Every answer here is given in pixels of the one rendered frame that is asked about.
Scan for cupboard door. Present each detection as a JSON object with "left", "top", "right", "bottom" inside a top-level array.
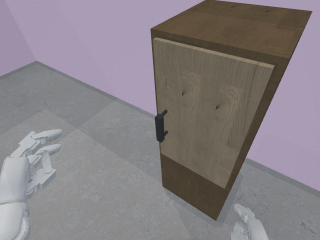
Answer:
[{"left": 153, "top": 37, "right": 275, "bottom": 189}]

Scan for handle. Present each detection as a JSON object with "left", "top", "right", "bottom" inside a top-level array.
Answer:
[{"left": 155, "top": 109, "right": 168, "bottom": 143}]

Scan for right robot hand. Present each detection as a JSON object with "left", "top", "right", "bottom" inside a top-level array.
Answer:
[{"left": 230, "top": 203, "right": 269, "bottom": 240}]

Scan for left robot forearm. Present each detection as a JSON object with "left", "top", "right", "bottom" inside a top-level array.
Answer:
[{"left": 0, "top": 202, "right": 31, "bottom": 240}]

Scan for left robot hand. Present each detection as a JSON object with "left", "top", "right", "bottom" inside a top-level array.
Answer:
[{"left": 0, "top": 129, "right": 63, "bottom": 205}]

